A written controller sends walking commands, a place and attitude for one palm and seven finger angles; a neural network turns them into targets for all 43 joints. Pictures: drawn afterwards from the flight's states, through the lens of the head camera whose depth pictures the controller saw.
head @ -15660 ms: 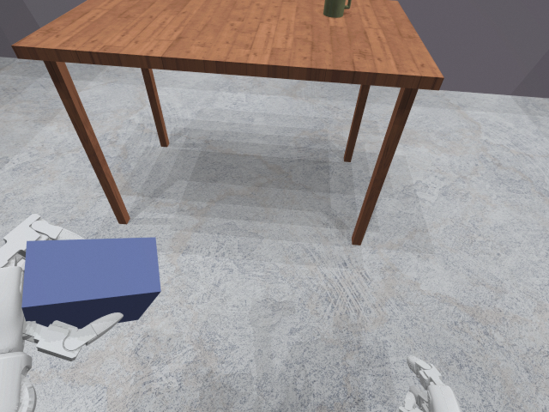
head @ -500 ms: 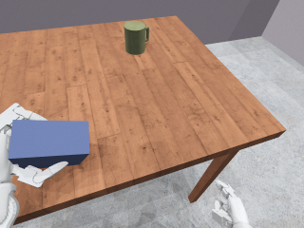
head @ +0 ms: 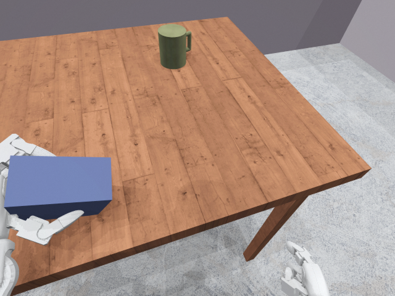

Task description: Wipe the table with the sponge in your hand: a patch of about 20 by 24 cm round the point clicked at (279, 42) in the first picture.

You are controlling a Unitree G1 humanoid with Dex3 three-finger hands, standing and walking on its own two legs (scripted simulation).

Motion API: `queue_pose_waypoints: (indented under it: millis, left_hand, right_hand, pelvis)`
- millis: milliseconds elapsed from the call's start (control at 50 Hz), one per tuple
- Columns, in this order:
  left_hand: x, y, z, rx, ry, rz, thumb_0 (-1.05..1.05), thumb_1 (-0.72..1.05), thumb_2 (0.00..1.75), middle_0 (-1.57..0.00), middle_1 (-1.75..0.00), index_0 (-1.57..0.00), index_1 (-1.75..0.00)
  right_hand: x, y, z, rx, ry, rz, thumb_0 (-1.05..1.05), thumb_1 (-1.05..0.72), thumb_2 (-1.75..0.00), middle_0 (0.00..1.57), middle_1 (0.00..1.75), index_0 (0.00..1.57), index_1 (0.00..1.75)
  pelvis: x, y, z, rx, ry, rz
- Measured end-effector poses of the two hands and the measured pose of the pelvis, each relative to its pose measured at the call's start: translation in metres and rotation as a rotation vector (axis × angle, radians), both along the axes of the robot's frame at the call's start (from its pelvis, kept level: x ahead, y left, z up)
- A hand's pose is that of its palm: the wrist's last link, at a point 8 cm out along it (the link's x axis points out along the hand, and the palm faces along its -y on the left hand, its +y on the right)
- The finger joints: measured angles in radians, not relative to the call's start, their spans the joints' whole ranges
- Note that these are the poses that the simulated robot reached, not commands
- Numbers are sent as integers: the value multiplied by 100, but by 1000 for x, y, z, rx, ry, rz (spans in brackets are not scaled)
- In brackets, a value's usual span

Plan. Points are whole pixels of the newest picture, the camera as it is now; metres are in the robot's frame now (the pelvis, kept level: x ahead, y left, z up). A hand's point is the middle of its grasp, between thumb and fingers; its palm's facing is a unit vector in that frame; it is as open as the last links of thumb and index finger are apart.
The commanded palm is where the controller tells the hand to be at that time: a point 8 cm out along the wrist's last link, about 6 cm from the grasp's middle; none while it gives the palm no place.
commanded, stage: shuffle to correct the standing spot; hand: left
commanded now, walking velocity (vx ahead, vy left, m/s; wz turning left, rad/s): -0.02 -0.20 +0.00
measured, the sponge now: (76, 190) +0.24 +0.21 +0.14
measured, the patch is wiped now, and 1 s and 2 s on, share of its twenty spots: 0.05 0.05 0.05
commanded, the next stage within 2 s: none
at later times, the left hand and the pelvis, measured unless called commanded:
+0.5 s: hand (71, 190) +0.22 +0.21 +0.17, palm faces +0.42 -0.83 -0.38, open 10.5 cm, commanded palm +0.16 +0.23 +0.17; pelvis +0.00 -0.05 -0.01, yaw +1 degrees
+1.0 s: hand (83, 192) +0.22 +0.19 +0.17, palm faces +0.37 -0.83 -0.42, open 10.5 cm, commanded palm +0.16 +0.23 +0.17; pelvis +0.00 -0.06 -0.01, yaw +1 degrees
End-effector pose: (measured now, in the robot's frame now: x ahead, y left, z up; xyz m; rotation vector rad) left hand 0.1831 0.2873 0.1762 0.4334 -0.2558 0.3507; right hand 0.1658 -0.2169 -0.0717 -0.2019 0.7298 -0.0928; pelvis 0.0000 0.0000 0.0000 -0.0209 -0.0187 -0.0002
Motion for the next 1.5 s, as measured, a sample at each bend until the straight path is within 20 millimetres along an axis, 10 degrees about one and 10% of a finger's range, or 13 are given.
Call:
queue_pose_waypoints:
  millis: [580,1500]
  left_hand:
    - [-1,-47,5,27,-15,28,-1,-52,102,-69,-136,-69,-136]
    - [1,-60,5,61,12,2,-1,-52,102,-69,-136,-69,-136]
  right_hand:
    - [13,-68,0,-27,-17,-19,2,-91,-90,20,30,20,30]
    - [13,-71,-17,-11,43,-2,2,-91,-90,20,30,20,30]
  pelvis:
    - [4,-53,-7,-8,3,12]
    - [9,-61,-13,-12,4,16]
